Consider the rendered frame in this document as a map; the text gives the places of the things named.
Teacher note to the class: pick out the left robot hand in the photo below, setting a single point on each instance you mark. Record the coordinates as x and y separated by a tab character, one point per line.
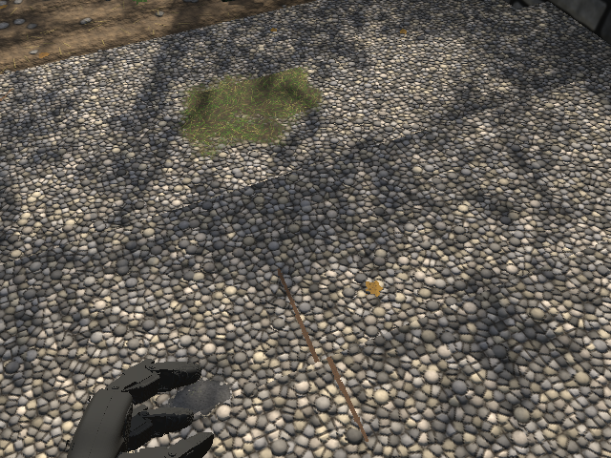
110	426

